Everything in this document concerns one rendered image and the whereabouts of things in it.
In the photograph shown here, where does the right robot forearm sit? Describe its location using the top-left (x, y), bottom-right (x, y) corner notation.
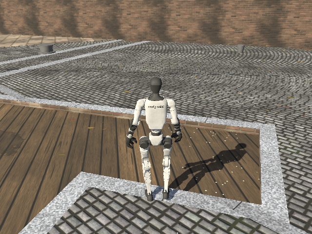
top-left (173, 118), bottom-right (181, 135)

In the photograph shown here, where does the robot right upper arm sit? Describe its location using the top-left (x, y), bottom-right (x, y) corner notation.
top-left (166, 98), bottom-right (178, 125)

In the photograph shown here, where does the left robot hand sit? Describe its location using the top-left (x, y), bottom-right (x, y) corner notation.
top-left (126, 137), bottom-right (137, 149)

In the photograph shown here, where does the right robot shin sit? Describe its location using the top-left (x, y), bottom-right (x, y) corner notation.
top-left (163, 159), bottom-right (171, 192)

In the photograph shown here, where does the left robot foot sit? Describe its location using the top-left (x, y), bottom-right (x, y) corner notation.
top-left (145, 189), bottom-right (153, 202)

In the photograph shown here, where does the robot left upper arm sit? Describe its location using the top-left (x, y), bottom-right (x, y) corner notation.
top-left (132, 98), bottom-right (146, 126)

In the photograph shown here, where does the left robot forearm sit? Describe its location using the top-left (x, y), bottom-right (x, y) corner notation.
top-left (127, 118), bottom-right (137, 138)

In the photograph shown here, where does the right robot hand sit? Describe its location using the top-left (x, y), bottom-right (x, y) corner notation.
top-left (171, 133), bottom-right (182, 142)

